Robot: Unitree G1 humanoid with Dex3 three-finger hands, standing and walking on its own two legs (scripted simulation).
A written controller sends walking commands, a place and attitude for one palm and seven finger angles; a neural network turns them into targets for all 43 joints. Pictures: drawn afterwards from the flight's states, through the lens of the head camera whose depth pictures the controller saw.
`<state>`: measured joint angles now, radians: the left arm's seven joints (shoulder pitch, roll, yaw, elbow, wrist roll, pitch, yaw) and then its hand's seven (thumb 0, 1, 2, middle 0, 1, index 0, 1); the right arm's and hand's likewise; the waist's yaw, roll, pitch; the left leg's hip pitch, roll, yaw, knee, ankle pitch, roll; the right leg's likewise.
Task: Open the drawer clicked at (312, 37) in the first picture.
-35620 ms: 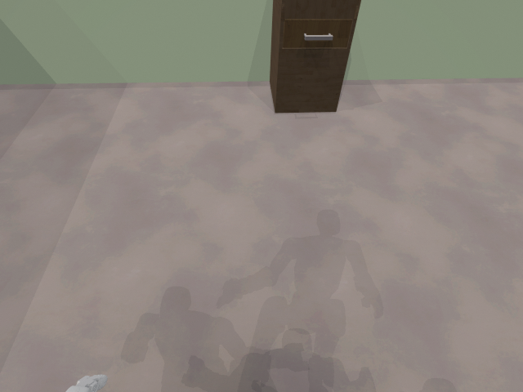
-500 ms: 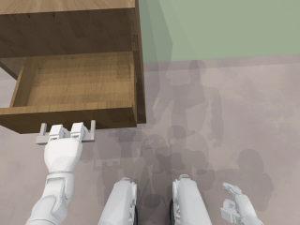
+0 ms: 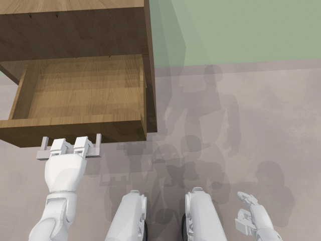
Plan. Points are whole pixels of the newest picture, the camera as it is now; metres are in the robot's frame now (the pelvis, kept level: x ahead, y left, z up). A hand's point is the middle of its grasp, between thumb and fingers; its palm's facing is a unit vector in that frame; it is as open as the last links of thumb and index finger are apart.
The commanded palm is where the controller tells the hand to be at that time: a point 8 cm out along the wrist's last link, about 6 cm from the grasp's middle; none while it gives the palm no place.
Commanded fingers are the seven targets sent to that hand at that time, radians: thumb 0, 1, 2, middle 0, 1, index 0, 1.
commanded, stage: pull the drawer open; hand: left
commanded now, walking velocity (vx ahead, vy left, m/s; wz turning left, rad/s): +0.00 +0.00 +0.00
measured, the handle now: (71, 146) +0.34 +0.26 -0.06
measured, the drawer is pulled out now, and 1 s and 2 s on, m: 0.20 0.25 0.27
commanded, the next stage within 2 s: open the thumb to release the handle in 1.80 s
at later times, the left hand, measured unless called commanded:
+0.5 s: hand (76, 180) +0.26 +0.24 -0.08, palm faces -0.07 -0.05 -1.00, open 6.2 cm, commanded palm +0.21 +0.24 -0.03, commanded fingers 0.00 0.90 0.90 -0.40 -1.35 -0.40 -1.35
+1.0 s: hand (74, 190) +0.23 +0.23 -0.07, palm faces -0.09 -0.06 -0.99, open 6.3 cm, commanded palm +0.19 +0.24 -0.03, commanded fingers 0.00 0.90 0.90 -0.40 -1.35 -0.40 -1.35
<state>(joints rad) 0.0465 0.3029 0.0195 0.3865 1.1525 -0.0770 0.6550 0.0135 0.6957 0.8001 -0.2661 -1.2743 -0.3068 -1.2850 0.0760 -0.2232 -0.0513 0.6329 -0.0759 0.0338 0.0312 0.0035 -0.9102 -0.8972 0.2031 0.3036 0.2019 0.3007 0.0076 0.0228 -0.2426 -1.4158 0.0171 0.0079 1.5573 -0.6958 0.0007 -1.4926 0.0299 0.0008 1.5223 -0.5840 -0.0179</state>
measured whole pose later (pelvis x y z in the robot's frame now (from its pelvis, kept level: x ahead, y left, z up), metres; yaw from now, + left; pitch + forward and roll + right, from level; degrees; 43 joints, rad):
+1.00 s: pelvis +0.00 +0.00 +0.00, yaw +0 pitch +32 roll +1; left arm 0.23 0.29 0.01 0.27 1.15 -0.09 0.67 0.02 0.70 0.77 -0.27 -1.26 -0.31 -1.28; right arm 0.05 -0.22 -0.04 0.60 -0.09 0.02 0.02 0.00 -0.91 -0.90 0.20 0.30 0.20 0.30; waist 0.02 0.02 -0.24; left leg -1.41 0.02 0.01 1.56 -0.70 -0.01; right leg -1.50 0.03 0.00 1.54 -0.59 -0.02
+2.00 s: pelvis +0.00 -0.01 -0.01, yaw +1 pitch +32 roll +1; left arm 0.25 0.29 0.02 0.27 1.18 -0.14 0.70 0.01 0.70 0.79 -0.30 -1.28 -0.33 -1.29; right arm 0.04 -0.22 -0.04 0.61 -0.10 0.00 0.00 0.00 -0.91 -0.90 0.20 0.30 0.20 0.30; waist 0.05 0.02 -0.25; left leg -1.44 0.01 -0.01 1.59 -0.70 -0.01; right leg -1.52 0.02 -0.01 1.57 -0.60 -0.03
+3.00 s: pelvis -0.02 +0.00 +0.00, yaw +1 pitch +29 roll +0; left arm 0.10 0.31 -0.03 0.36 1.12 -0.06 0.66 0.00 -0.49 0.31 -0.32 -1.20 -0.35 -1.22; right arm 0.08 -0.22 -0.04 0.65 -0.07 -0.02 -0.03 0.00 -0.91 -0.90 0.20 0.30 0.20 0.30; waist 0.04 0.04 -0.23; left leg -1.42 0.00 -0.02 1.55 -0.65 -0.01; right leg -1.47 0.01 -0.02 1.51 -0.54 -0.02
